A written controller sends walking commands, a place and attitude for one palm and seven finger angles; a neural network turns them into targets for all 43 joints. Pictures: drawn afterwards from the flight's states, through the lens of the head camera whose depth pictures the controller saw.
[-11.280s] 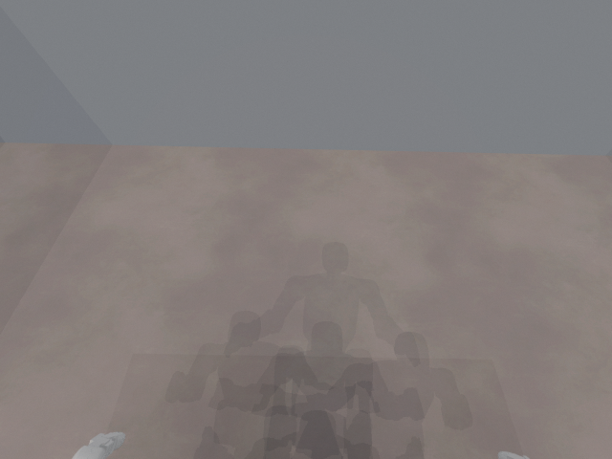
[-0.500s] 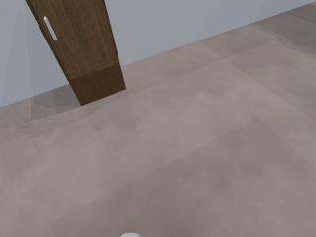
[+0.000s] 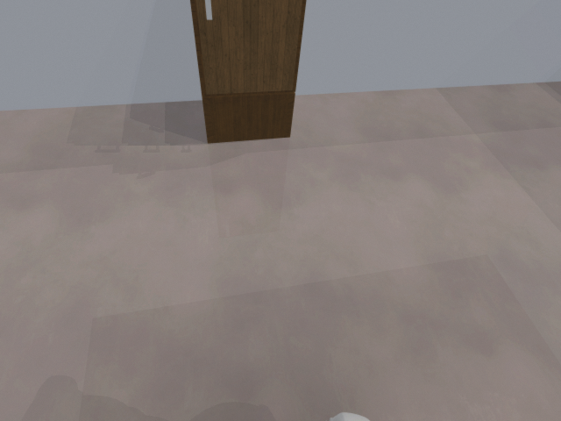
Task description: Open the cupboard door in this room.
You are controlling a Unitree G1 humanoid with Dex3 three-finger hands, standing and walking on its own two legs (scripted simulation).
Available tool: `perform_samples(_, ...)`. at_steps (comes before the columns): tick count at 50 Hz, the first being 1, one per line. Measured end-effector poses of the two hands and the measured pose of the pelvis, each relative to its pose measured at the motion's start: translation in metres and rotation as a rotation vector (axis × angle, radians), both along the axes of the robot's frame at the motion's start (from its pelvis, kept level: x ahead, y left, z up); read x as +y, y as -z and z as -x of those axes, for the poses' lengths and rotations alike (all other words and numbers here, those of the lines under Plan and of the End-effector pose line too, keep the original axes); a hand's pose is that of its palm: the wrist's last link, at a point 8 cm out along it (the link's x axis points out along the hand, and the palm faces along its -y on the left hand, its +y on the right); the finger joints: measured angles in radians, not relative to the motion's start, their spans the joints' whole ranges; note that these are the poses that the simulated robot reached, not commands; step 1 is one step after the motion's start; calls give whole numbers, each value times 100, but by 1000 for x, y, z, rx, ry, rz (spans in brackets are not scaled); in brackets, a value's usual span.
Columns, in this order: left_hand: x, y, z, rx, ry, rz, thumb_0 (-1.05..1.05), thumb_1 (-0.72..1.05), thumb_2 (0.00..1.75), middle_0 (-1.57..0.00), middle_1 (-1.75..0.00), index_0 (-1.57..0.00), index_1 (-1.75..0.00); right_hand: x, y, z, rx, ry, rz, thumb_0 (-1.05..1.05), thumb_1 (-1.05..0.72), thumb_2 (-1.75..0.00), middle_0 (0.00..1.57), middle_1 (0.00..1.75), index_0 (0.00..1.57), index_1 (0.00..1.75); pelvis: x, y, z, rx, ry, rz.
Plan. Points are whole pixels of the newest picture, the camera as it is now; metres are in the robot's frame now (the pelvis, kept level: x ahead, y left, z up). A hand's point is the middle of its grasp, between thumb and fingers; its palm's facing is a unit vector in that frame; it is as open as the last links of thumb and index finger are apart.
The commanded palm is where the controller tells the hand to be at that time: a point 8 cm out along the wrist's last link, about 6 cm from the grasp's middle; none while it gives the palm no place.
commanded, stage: turn or walk to find it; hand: left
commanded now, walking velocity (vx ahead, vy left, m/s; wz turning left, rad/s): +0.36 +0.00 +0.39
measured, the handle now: out of the picture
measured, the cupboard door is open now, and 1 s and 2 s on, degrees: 0 0 0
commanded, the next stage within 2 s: stand and wait in 0.76 s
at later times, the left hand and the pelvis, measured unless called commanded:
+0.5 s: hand out of the picture +0.08 +0.13 -0.15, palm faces +0.22 -0.95 -0.24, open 7.3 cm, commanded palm none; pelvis +0.09 -0.06 +0.00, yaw +11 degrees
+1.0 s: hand (164, 396) +0.18 +0.20 -0.19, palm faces +0.34 -0.93 -0.16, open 7.4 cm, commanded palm none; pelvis +0.26 +0.06 -0.01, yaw +15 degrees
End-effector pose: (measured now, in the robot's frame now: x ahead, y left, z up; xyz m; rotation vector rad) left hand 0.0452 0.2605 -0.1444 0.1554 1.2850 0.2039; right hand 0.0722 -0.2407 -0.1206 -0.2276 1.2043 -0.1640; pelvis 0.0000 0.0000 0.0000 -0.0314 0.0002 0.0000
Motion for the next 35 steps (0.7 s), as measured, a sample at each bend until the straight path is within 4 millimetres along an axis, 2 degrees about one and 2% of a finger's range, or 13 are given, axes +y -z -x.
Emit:
perform_samples(4,-2,-8,-16,-52,9,-6,0,91,90,-20,-30,-20,-30,1,2,3,-2,-4,-18,0,-91,-90,20,30,21,30,-2,-1,-3,4,-25,-5)
perform_samples(8,-12,-16,-37,-98,29,-8,0,91,90,-20,-30,-20,-30,-6,8,18,32,12,-39,0,-91,-90,21,30,21,30,-10,-2,-10,8,-51,-13)
perform_samples(13,-37,-27,-72,-173,49,-19,0,91,90,-20,-30,-20,-30,-28,23,41,135,31,-62,0,-91,-90,21,30,21,30,-30,1,-25,10,-87,-28)
perform_samples(15,-47,-27,-83,-214,45,-30,0,91,90,-20,-30,-20,-30,-39,34,45,181,29,-71,0,-91,-90,21,30,21,30,-41,9,-34,8,-104,-40)
perform_samples(18,-62,-26,-79,-237,-5,-44,0,91,90,-20,-30,-20,-30,-53,43,37,241,-4,-76,0,-91,-90,20,30,20,30,-52,12,-48,-10,-145,-40)
perform_samples(20,-70,-27,-64,-203,-52,-42,0,91,90,-20,-30,-20,-30,-60,41,19,246,-28,-81,1,-91,-90,20,30,20,29,-55,8,-59,-13,-156,-52)
perform_samples(23,-82,-26,-34,-92,-113,-29,0,91,90,-20,-30,-20,-30,-64,35,-18,206,-54,-84,1,-91,-90,20,29,20,29,-57,0,-77,-15,-169,-66)
perform_samples(27,-97,-21,5,57,-204,3,0,91,90,-20,-30,-20,-30,-58,30,-71,167,-102,-80,1,-91,-90,20,29,20,29,-54,-3,-104,-14,-210,-60)
perform_samples(31,-116,-15,37,189,-297,55,0,91,90,-20,-30,-20,-30,-38,31,-128,154,-173,-76,0,-91,-90,20,29,20,29,-43,1,-133,-10,-244,-45)
perform_samples(35,-131,-11,54,317,-375,122,0,91,90,-20,-30,-20,-30,-1,34,-198,118,-260,-81,1,-91,-90,20,29,20,29,-25,8,-164,-1,-270,-27)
